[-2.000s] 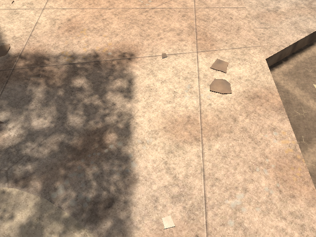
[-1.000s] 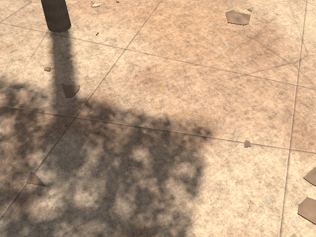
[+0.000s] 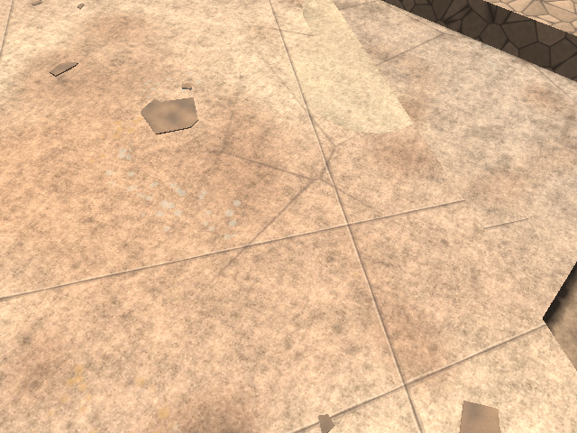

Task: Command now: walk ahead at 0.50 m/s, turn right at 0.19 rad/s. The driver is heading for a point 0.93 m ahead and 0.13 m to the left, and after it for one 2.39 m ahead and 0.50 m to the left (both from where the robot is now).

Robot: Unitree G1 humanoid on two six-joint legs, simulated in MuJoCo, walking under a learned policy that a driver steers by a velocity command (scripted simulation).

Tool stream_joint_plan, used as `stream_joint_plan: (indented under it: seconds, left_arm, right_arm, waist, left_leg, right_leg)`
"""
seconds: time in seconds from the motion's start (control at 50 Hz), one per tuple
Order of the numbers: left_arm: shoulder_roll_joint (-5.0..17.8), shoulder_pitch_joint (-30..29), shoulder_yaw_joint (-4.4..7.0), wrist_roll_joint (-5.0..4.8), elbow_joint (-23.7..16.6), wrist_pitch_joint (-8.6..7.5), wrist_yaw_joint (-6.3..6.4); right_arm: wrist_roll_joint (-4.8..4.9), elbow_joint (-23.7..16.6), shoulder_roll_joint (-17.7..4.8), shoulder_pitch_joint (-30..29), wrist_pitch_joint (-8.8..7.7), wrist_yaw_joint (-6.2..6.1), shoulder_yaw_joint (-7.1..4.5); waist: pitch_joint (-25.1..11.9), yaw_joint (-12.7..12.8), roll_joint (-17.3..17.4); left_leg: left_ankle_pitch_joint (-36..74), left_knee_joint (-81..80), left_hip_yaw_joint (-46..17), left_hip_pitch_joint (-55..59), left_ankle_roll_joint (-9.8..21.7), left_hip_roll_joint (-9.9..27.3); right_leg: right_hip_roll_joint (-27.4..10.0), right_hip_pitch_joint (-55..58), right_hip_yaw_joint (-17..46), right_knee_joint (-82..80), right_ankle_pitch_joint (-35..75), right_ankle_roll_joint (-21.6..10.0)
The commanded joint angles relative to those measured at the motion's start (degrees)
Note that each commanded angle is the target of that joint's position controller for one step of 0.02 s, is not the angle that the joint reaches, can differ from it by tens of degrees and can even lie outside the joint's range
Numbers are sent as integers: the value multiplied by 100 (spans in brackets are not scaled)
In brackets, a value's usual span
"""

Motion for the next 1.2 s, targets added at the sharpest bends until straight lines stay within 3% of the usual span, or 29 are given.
stream_joint_plan:
  seconds: [0.02, 0.12, 0.2, 0.24, 0.26, 0.28, 0.3, 0.32, 0.34, 0.36, 0.38, 0.42, 0.48, 0.62, 0.74, 0.78, 0.8, 0.82, 0.84, 0.86, 0.88, 0.9, 0.92, 0.94, 0.96, 1.0, 1.04, 1.12, 1.2]
  left_arm:
    - [198, -237, 16, 55, -501, -102, -24]
    - [95, -1083, -71, 8, -647, -185, -117]
    - [204, -1569, -43, -45, -837, -221, -205]
    - [334, -1419, 11, -36, -831, -241, -232]
    - [456, -996, 85, -6, -713, -245, -219]
    - [702, -232, 219, 29, -475, -232, -175]
    - [1121, 831, 345, 96, -297, -202, -107]
    - [1583, 1079, 422, 100, -194, -164, -115]
    - [1020, 1129, 289, 29, -190, -151, -126]
    - [834, 747, 203, 19, -213, -166, -125]
    - [710, 406, 157, 48, -243, -171, -131]
    - [480, -21, 85, 128, -262, -202, -161]
    - [553, -105, 126, 78, -136, -308, -157]
    - [816, 256, 200, 110, 268, -356, -46]
    - [925, 583, 261, 12, 608, -171, 12]
    - [1075, 470, 301, 4, 584, -76, 73]
    - [1118, 393, 309, 8, 555, -12, 117]
    - [1036, 424, 267, 31, 497, 24, 174]
    - [678, 742, 125, 149, 250, -65, 177]
    - [235, 858, -57, 212, 163, -263, 82]
    - [742, 348, 68, 1, 73, -450, -31]
    - [781, -79, 58, -134, -81, -546, -70]
    - [717, -221, 47, -39, -114, -583, -40]
    - [783, -237, 103, 89, -92, -546, 5]
    - [765, -150, 120, 133, -99, -478, 7]
    - [619, -12, 106, 168, -99, -356, 14]
    - [495, -282, 65, 186, -200, -295, 38]
    - [279, -1175, -29, 147, -401, -344, -14]
    - [475, -1592, 29, 42, -545, -426, -108]
  right_arm:
    - [65, -276, -868, -160, -95, -41, -177]
    - [144, -48, -1090, 174, 8, -68, -195]
    - [189, 176, -1171, 527, 117, -69, -195]
    - [197, 235, -1267, 508, 186, -96, -218]
    - [211, 234, -1297, 411, 213, -114, -217]
    - [190, 229, -1183, 430, 222, -127, -167]
    - [44, 57, -894, 358, 195, -142, -33]
    - [35, -72, -269, 986, 74, -116, 164]
    - [142, 4, -856, 672, -19, -80, 33]
    - [249, -159, -1089, 178, -73, -49, -42]
    - [214, -194, -1024, -89, -81, -62, -27]
    - [91, -185, -902, -110, -9, -62, -48]
    - [84, -142, -610, -30, 156, -67, 13]
    - [131, -444, -448, -1202, 174, 37, 96]
    - [133, -866, -505, -1830, 178, 217, 82]
    - [110, -913, -669, -1551, 194, 254, -6]
    - [109, -806, -841, -967, 211, 245, -120]
    - [134, -575, -1167, -59, 230, 184, -310]
    - [116, -492, -1840, 727, 282, 77, -517]
    - [220, -588, -1836, 604, 265, 78, -465]
    - [172, -608, -1425, 649, 248, 76, -335]
    - [132, -621, -1216, 443, 226, 54, -286]
    - [109, -671, -1123, 102, 214, 47, -257]
    - [73, -759, -935, -197, 205, 25, -199]
    - [25, -852, -896, -366, 211, 8, -178]
    - [46, -889, -938, -432, 199, -34, -204]
    - [72, -847, -1083, -329, 187, -104, -252]
    - [139, -719, -1156, -1, 250, -200, -288]
    - [191, -577, -1132, 367, 326, -230, -294]
  waist:
    - [-48, 80, 758]
    - [50, -227, 694]
    - [178, -311, 742]
    - [97, -113, 795]
    - [-138, 180, 768]
    - [-641, 532, 657]
    - [-1480, 964, 96]
    - [-2102, 632, -1441]
    - [-1969, 861, -909]
    - [-1147, 799, -647]
    - [-752, 647, -266]
    - [-348, 289, -216]
    - [-219, 71, -201]
    - [190, 475, 7]
    - [351, 619, 18]
    - [42, 388, -177]
    - [-333, 43, -206]
    - [-842, -376, -47]
    - [-1574, -472, 926]
    - [-2241, -205, 1671]
    - [-2053, -500, 1169]
    - [-1319, -454, 874]
    - [-784, -208, 374]
    - [-562, -3, 370]
    - [-447, 167, 517]
    - [-371, 304, 574]
    - [-220, 264, 546]
    - [-99, -92, 657]
    - [-97, -219, 747]
  left_leg:
    - [731, -1297, -1494, 558, 1113, 1553]
    - [1110, -1319, -761, 530, 907, 1352]
    - [1265, -1088, -822, 1036, 793, 1625]
    - [1857, -759, -802, 1265, 679, 1716]
    - [2673, -251, -617, 1230, 568, 1593]
    - [3179, 685, -367, 946, 422, 1322]
    - [1931, 2386, -105, -144, 184, 1023]
    - [-1803, 4306, -27, -2318, -161, 69]
    - [-2278, 4993, -660, -3019, -128, 299]
    - [-1784, 5064, -580, -3344, -66, 566]
    - [-1290, 4841, -455, -3183, -77, 790]
    - [-772, 4320, -477, -2634, -170, 1037]
    - [-416, 3855, -412, -2378, -326, 1081]
    - [1611, 1798, -333, -2315, -276, 857]
    - [906, 1146, -122, -2630, 60, 667]
    - [278, 1149, 253, -2016, 254, 345]
    - [213, 1043, 439, -1204, 389, 101]
    - [449, 870, 331, 189, 598, -49]
    - [395, 911, -1821, 2422, 1335, 1237]
    - [-412, -112, -4634, 3612, 2150, 2201]
    - [-817, -386, -4352, 3532, 1891, 2104]
    - [-570, -412, -3523, 2818, 1671, 1888]
    - [-40, -493, -2948, 1912, 1518, 1659]
    - [527, -603, -2542, 1245, 1428, 1485]
    - [869, -736, -2409, 772, 1439, 1359]
    - [1313, -904, -2132, 253, 1518, 1246]
    - [1518, -984, -1821, -71, 1475, 1106]
    - [919, -861, -1496, -361, 1082, 725]
    - [420, -447, -2063, 113, 959, 926]
  right_leg:
    - [-381, -764, 54, -813, 484, 91]
    - [-206, -202, -235, -2491, 1846, 153]
    - [-76, -102, -281, -3051, 1719, -7]
    - [25, 283, -356, -3300, 1417, -175]
    - [162, 970, -492, -3526, 1450, -302]
    - [210, 2134, -528, -3578, 1512, -472]
    - [-808, 3807, 581, -3364, 1719, -866]
    - [-2050, 5420, 3161, -3923, 728, -1776]
    - [-1989, 5272, 3643, -4331, -93, -1755]
    - [-1781, 4603, 2844, -4447, 84, -1533]
    - [-1520, 3889, 2234, -4563, 593, -1412]
    - [-1190, 2832, 1556, -4909, 1457, -1317]
    - [-1119, 2273, 964, -5304, 1979, -1398]
    - [-981, 2338, -347, -5634, 2055, -1016]
    - [-1356, 3603, -717, -5096, 2782, -771]
    - [-1335, 3794, -926, -4324, 4694, -607]
    - [-1225, 3696, -1110, -3469, 5572, -477]
    - [-983, 3076, -1298, -2228, 5486, -275]
    - [-480, 964, -1400, -72, 3402, 71]
    - [613, -784, -475, 1474, -1263, 309]
    - [237, -1410, 320, 1759, -1165, 156]
    - [2, -1580, 200, 1524, -741, 45]
    - [-219, -1395, 151, 943, -362, 31]
    - [-389, -989, 150, 466, -136, 68]
    - [-432, -653, 160, 279, -13, 124]
    - [-413, -413, 63, -127, 126, 296]
    - [-340, -425, -27, -776, 646, 458]
    - [1, 98, -79, -2519, 2197, 533]
    - [176, 350, 111, -3253, 2236, 438]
